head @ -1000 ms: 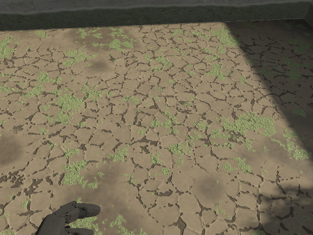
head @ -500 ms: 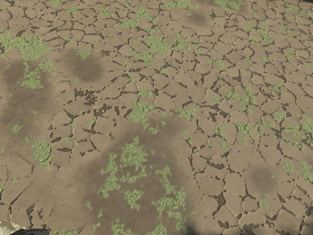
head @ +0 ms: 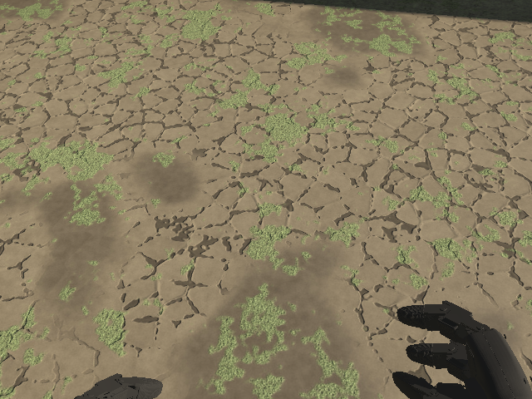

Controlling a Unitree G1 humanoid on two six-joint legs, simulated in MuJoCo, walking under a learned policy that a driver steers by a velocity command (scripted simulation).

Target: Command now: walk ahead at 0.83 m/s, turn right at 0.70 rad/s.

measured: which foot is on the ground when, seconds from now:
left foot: down 0.00-1.00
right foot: down 0.00-1.00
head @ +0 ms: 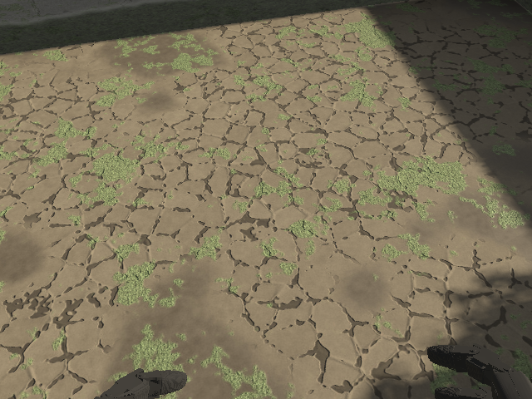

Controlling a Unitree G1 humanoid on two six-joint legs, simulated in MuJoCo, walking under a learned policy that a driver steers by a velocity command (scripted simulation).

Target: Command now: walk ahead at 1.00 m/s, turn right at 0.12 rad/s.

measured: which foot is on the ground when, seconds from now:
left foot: down 0.00-1.00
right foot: down 0.00-1.00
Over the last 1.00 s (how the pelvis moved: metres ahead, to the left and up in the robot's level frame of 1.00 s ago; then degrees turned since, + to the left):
-0.01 0.03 -0.01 -27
